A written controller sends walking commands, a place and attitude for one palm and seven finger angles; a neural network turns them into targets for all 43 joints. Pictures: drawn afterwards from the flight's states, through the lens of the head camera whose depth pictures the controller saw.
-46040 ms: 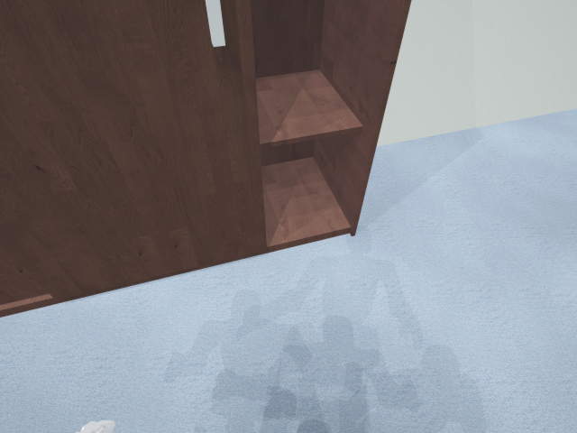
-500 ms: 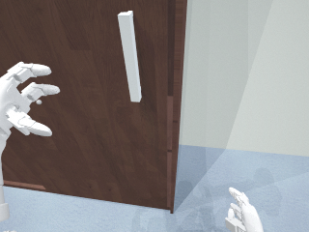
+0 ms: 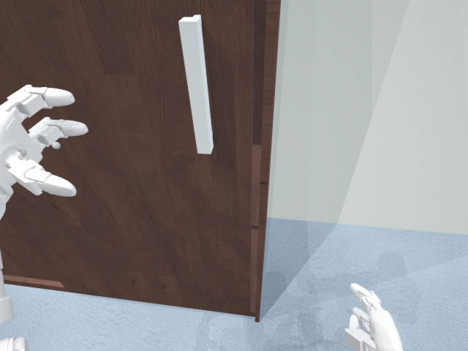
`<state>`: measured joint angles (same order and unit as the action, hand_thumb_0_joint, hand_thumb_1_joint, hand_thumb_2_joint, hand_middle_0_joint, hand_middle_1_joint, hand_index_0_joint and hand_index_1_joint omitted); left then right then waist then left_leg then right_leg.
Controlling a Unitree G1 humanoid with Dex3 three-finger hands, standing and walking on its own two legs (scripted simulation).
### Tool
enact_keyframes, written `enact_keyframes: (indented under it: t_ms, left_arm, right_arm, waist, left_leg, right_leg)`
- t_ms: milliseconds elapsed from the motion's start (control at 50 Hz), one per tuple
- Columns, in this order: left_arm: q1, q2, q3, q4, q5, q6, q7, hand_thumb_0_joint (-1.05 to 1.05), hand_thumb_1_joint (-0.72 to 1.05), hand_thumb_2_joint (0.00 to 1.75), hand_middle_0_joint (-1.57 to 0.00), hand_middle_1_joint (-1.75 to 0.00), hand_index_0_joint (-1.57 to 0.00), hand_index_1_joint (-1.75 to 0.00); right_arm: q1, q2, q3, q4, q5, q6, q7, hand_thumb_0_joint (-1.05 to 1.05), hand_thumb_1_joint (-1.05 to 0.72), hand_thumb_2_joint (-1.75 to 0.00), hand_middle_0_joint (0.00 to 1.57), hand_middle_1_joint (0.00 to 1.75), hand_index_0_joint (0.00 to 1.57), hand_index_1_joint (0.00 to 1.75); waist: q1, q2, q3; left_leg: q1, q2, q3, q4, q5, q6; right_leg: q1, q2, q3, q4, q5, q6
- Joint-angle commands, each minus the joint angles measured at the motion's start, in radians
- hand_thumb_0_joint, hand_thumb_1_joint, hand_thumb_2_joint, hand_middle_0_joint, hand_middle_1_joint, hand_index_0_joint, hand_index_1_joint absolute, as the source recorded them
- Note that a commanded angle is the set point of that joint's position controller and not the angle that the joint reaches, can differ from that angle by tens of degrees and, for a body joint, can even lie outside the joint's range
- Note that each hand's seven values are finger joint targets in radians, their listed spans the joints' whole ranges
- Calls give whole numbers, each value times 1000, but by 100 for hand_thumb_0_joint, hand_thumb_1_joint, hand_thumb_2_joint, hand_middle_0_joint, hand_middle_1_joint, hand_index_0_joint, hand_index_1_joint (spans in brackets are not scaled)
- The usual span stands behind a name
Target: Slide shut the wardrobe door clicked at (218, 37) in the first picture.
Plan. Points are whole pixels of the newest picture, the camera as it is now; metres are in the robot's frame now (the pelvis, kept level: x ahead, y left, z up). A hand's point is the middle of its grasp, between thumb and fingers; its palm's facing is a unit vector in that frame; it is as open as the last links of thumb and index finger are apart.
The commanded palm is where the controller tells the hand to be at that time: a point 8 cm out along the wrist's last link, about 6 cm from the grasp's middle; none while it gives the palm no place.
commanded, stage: raise the hand with hooked fingers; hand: left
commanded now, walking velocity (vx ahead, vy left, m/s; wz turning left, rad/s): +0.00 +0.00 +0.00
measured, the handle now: (201, 89) +0.47 +0.12 +0.27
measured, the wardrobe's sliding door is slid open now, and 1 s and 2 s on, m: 0.02 0.02 0.02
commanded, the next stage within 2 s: move the hooked fingers beside the handle in 0.04 s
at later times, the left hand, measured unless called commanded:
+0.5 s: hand (81, 136) +0.30 +0.26 +0.27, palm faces +0.08 -0.99 -0.08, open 14.0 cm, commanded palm +0.27 +0.30 +0.27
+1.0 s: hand (118, 123) +0.34 +0.22 +0.27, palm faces +0.04 -1.00 -0.06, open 14.0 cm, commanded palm +0.32 +0.27 +0.27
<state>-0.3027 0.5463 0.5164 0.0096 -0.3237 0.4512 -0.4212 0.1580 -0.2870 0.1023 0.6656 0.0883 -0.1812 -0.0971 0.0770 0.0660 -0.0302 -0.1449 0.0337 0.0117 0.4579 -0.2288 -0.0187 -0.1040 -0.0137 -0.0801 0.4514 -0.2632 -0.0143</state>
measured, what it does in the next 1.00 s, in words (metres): stands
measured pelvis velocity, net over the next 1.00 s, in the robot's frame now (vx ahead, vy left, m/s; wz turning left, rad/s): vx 0.01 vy -0.01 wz -0.01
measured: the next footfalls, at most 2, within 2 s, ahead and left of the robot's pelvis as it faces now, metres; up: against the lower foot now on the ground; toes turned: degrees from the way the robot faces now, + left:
none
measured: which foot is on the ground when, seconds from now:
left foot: down 0.00-1.00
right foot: down 0.00-1.00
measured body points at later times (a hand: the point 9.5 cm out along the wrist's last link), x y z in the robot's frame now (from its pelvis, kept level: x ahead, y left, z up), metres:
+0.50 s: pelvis +0.00 +0.00 +0.00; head -0.04 -0.03 +0.45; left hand +0.29 +0.31 +0.27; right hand +0.22 -0.22 -0.07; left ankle +0.02 +0.13 -0.74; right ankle -0.01 -0.11 -0.74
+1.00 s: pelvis +0.01 -0.01 +0.00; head -0.03 -0.04 +0.45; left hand +0.33 +0.27 +0.27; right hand +0.21 -0.23 -0.08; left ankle +0.02 +0.13 -0.74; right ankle -0.01 -0.11 -0.74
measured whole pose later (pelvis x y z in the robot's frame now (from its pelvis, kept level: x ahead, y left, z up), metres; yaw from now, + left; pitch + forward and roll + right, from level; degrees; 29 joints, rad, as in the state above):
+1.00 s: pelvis +0.01 -0.01 +0.00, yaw +0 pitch -3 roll +0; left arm -0.47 0.45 0.38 0.12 -0.28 0.46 -0.30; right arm 0.15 -0.28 0.09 0.70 0.08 -0.14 -0.10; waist 0.05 0.07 -0.05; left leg -0.15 0.04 0.02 0.44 -0.23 -0.02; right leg -0.12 -0.01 -0.07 0.46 -0.28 -0.02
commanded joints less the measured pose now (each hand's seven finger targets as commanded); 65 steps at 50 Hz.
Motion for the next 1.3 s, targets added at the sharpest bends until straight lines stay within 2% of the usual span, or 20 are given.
enact_keyframes:
  t_ms: [0,120,240,280,320,340,440,460,480,640,720,800,820,960,980,1020,1120,1200,1240,1280]
  left_arm:
    - [-364,304,73,-179,-17,-46,-7,0,-50,30,-30,-120,-30,-120]
    - [-358,312,84,-153,-22,-42,-16,0,-50,30,-30,-120,-30,-120]
    - [-422,231,2,-196,-16,-55,4,0,-50,30,-30,-120,-30,-120]
    - [-450,234,1,-183,-10,-49,21,0,-50,30,-30,-120,-30,-120]
    - [-430,259,33,-179,-6,-42,36,0,-50,30,-30,-120,-30,-120]
    - [-404,282,56,-147,-3,-38,46,0,-50,30,-30,-120,-30,-120]
    - [-477,258,20,-142,7,-45,60,0,-50,30,-30,-120,-30,-120]
    - [-475,276,36,-141,9,-50,62,0,-50,30,-30,-120,-30,-120]
    - [-490,250,10,-151,12,-54,57,0,-50,30,-30,-120,-30,-120]
    - [-490,194,-32,-119,13,-43,78,0,-50,30,-30,-120,-30,-120]
    - [-535,200,-27,-119,23,-39,109,0,-50,30,-30,-120,-30,-120]
    - [-563,197,-34,-135,32,-51,127,0,-50,30,-30,-120,-30,-120]
    - [-571,188,-39,-139,33,-54,129,0,-50,30,-30,-120,-30,-120]
    - [-584,145,-85,-46,36,-43,138,0,-50,30,-30,-120,-30,-120]
    - [-605,179,-62,-34,40,-44,144,0,-50,30,-30,-120,-30,-120]
    - [-628,178,-67,-13,44,-45,147,0,-50,30,-30,-120,-30,-120]
    - [-695,153,-96,-33,51,-84,148,0,-50,30,-30,-120,-30,-120]
    - [-690,156,-92,30,51,-84,152,0,-50,30,-30,-120,-30,-120]
    - [-677,150,-98,45,57,-81,160,0,-50,30,-30,-120,-30,-120]
    - [-715,117,-128,20,58,-86,169,0,-50,30,-30,-120,-30,-120]
  right_arm:
    - [-194,-113,-44,-178,0,-61,-9,0,-90,-90,20,30,20,30]
    - [-196,-113,-41,-179,-1,-53,-4,0,-90,-90,20,30,20,30]
    - [-205,-99,-39,-171,0,-57,-3,0,-90,-90,20,30,20,30]
    - [-202,-105,-42,-162,-1,-55,-6,0,-90,-90,20,30,20,30]
    - [-206,-106,-44,-166,-4,-53,-8,0,-90,-90,20,30,20,30]
    - [-204,-108,-45,-155,-6,-47,-7,0,-90,-90,20,30,20,30]
    - [-208,-102,-48,-158,-3,-42,-8,0,-90,-90,20,30,20,30]
    - [-205,-106,-50,-160,-3,-42,-8,0,-90,-90,20,30,20,30]
    - [-207,-102,-49,-162,-1,-41,-9,0,-90,-90,20,30,20,30]
    - [-199,-103,-52,-151,-3,-37,-9,0,-90,-90,20,30,20,30]
    - [-201,-104,-57,-149,-4,-36,-13,0,-90,-90,20,30,20,30]
    - [-199,-99,-57,-149,-6,-32,-13,0,-90,-90,20,30,20,30]
    - [-196,-99,-58,-150,-7,-32,-13,0,-90,-90,20,30,20,30]
    - [-189,-100,-59,-133,-4,-19,-17,0,-90,-90,20,30,20,30]
    - [-184,-104,-61,-128,-5,-18,-18,0,-90,-90,20,30,20,30]
    - [-180,-103,-61,-128,-6,-15,-21,0,-90,-90,20,30,20,30]
    - [-170,-96,-65,-135,-7,-18,-20,0,-90,-90,20,30,20,30]
    - [-154,-102,-70,-123,-6,-12,-21,0,-90,-90,20,30,20,30]
    - [-152,-102,-70,-121,-5,-6,-19,0,-90,-90,20,30,20,30]
    - [-154,-98,-71,-127,-7,-10,-17,0,-90,-90,20,30,20,30]
  waist:
    - [-10,27,-162]
    - [-7,1,-160]
    - [-15,32,-163]
    - [-20,28,-159]
    - [-6,24,-182]
    - [0,-11,-168]
    - [-14,-5,-189]
    - [-14,2,-200]
    - [-18,32,-203]
    - [-17,7,-173]
    - [-21,-27,-199]
    - [-21,5,-227]
    - [-23,-15,-237]
    - [-34,-43,-177]
    - [-34,-37,-185]
    - [-38,-58,-202]
    - [-43,-27,-254]
    - [-45,-46,-233]
    - [-41,-18,-226]
    - [-48,-23,-233]
  left_leg:
    - [104,-32,-37,-57,142,48]
    - [97,-32,-43,-63,137,47]
    - [120,-30,-41,-57,144,43]
    - [115,-28,-47,-68,127,42]
    - [110,-31,-45,-65,138,44]
    - [94,-31,-42,-63,137,45]
    - [101,-32,-29,-52,153,47]
    - [105,-32,-28,-50,163,49]
    - [113,-32,-22,-49,169,47]
    - [100,-30,-28,-52,166,44]
    - [100,-30,-27,-50,164,49]
    - [111,-30,-21,-48,180,48]
    - [117,-29,-21,-45,196,49]
    - [89,-28,-15,-49,154,51]
    - [86,-29,-17,-49,147,51]
    - [84,-30,-13,-46,159,53]
    - [119,-30,-11,-40,213,54]
    - [103,-28,-9,-45,199,53]
    - [99,-29,-8,-49,189,49]
    - [107,-25,-11,-50,200,51]
  right_leg:
    - [-63,2,25,-82,191,-2]
    - [-65,4,19,-82,178,-5]
    - [-74,3,27,-86,184,-7]
    - [-78,1,24,-87,166,-7]
    - [-62,-2,25,-81,174,-8]
    - [-57,0,23,-89,167,-7]
    - [-49,-5,35,-87,198,-2]
    - [-44,-6,35,-83,214,-2]
    - [-44,-8,38,-80,225,-3]
    - [-59,-5,33,-77,223,-4]
    - [-55,-7,36,-71,223,0]
    - [-37,-10,41,-66,243,-2]
    - [-30,-9,40,-62,265,-2]
    - [-67,-8,45,-79,233,4]
    - [-64,-9,48,-81,224,4]
    - [-53,-10,50,-78,241,6]
    - [-26,-11,50,-64,310,0]
    - [-33,-9,51,-72,300,1]
    - [-38,-8,49,-75,277,-2]
    - [-38,-9,49,-72,288,-3]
